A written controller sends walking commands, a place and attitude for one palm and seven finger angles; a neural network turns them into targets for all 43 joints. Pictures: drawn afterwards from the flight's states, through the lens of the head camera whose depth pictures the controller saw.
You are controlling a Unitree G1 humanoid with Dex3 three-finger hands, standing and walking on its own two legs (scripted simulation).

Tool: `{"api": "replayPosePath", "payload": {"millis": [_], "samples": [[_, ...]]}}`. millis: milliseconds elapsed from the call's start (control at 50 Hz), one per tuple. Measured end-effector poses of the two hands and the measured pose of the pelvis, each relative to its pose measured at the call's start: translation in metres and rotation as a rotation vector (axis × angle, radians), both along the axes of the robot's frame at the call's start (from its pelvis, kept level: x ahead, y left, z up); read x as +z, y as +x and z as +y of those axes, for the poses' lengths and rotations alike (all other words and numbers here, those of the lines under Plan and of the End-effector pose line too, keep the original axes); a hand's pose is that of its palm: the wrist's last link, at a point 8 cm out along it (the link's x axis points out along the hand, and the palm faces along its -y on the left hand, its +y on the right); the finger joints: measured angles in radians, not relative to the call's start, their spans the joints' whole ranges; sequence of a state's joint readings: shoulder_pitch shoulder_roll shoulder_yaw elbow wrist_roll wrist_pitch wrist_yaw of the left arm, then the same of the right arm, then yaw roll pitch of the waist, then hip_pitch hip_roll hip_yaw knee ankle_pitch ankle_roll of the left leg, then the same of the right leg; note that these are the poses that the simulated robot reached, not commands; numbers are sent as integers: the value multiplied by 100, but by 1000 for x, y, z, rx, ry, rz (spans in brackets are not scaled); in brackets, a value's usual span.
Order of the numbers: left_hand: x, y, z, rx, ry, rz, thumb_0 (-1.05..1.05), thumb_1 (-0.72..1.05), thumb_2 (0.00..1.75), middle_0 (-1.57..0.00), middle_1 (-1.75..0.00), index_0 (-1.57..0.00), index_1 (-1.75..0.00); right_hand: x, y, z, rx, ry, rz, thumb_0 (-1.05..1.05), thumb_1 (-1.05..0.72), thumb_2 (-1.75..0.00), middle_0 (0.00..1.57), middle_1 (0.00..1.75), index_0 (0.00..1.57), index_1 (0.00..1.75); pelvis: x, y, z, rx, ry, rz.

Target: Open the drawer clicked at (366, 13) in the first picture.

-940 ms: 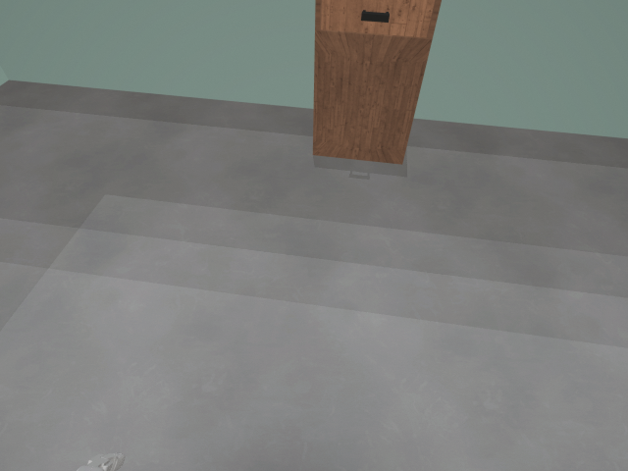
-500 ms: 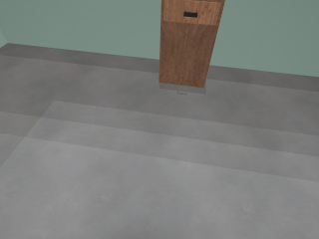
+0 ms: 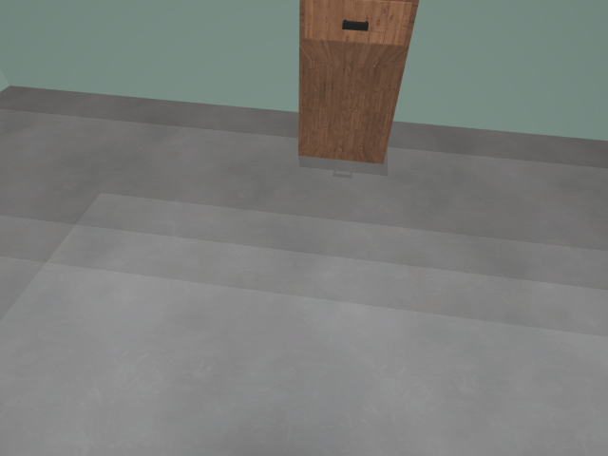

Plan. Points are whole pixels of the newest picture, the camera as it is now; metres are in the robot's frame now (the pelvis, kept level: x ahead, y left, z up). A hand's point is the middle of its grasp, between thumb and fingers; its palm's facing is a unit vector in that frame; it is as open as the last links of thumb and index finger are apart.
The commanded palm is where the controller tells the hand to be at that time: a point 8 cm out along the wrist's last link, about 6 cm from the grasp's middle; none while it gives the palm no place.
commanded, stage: look at it before walking up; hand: left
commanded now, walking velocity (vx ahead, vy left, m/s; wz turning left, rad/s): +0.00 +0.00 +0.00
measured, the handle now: (355, 24) +1.71 -0.12 -0.06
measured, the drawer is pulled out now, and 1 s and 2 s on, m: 0.00 0.00 0.00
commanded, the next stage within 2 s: walk to a spot facing it in 0.70 s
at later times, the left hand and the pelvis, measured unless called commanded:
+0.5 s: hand out of the picture +0.07 +0.25 -0.16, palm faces -0.03 -0.94 -0.33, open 7.4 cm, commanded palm none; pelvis +0.00 +0.00 +0.00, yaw +0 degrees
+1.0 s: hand out of the picture +0.06 +0.22 -0.17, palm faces -0.06 -0.96 -0.27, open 7.4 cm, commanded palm none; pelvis +0.03 +0.00 -0.01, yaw -3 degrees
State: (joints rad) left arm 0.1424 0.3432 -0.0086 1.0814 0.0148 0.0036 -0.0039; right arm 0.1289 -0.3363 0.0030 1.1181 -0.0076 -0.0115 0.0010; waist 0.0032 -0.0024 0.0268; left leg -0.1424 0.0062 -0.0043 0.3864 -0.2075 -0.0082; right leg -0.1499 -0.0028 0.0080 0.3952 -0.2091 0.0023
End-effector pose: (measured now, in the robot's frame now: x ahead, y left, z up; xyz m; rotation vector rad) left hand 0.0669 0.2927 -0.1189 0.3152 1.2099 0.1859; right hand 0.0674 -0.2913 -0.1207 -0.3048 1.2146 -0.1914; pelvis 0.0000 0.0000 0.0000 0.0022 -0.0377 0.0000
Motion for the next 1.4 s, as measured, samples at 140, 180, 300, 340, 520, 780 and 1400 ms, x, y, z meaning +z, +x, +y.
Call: {"api": "replayPosePath", "payload": {"millis": [140,180,300,340,520,780,1400], "samples": [[-1,1,-2,-4,-6,-3,1,91,90,-20,-30,-21,-30,0,-1,0,-1,1,-1,1,-90,-90,20,30,20,30,0,-1,0,-1,0,3],[-1,1,-3,-5,-6,-2,1,91,90,-20,-30,-21,-30,0,-1,0,-2,1,-1,1,-90,-90,20,30,20,30,0,-1,0,-2,0,4],[-1,1,-2,-5,-6,3,1,91,90,-20,-30,-21,-30,1,1,0,-3,-1,-2,1,-90,-90,20,30,20,30,0,0,0,-3,0,4],[-1,1,-2,-5,-5,5,1,91,90,-20,-30,-21,-30,1,2,0,-3,-2,-3,1,-90,-90,20,30,20,30,0,1,0,-3,-1,4],[-1,1,1,-3,-2,12,1,91,90,-20,-30,-21,-30,3,8,0,2,-5,-6,1,-90,-90,20,30,20,30,1,3,1,-4,-1,6],[0,6,2,-3,2,13,1,91,90,-20,-30,-21,-30,3,15,1,5,-4,-12,1,-90,-90,20,30,20,30,1,7,1,-4,0,6],[-31,-13,-71,74,-194,450,1,91,89,-20,-30,-21,-30,-18,146,57,-138,129,-90,1,-91,-90,20,30,20,30,-15,153,9,-164,-9,52]]}}
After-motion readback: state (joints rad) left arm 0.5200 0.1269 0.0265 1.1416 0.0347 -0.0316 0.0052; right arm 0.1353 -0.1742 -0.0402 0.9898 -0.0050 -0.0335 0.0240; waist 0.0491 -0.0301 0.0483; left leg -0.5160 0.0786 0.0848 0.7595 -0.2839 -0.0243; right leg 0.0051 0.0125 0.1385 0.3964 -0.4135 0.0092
